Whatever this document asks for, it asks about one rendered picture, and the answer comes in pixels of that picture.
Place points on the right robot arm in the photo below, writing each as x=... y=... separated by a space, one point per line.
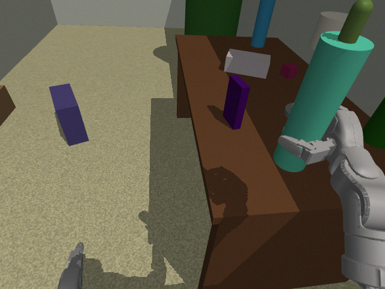
x=360 y=184

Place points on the right robot hand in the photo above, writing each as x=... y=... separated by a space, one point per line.
x=344 y=131

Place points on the left robot hand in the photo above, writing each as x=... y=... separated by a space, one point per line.
x=71 y=278

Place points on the desk lamp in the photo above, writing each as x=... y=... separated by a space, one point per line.
x=328 y=21

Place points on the desk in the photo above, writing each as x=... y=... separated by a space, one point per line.
x=271 y=229

